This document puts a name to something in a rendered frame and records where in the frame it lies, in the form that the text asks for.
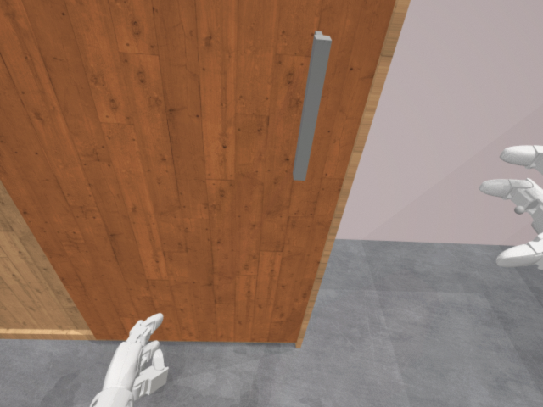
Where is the handle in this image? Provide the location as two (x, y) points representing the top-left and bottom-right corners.
(293, 31), (332, 181)

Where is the wardrobe door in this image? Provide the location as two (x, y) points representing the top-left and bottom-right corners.
(0, 0), (396, 343)
(0, 180), (90, 330)

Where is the robot left forearm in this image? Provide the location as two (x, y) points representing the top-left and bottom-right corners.
(90, 387), (134, 407)

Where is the left robot hand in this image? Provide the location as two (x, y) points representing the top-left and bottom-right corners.
(102, 313), (169, 402)

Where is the right robot hand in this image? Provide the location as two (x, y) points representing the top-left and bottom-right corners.
(479, 145), (543, 270)

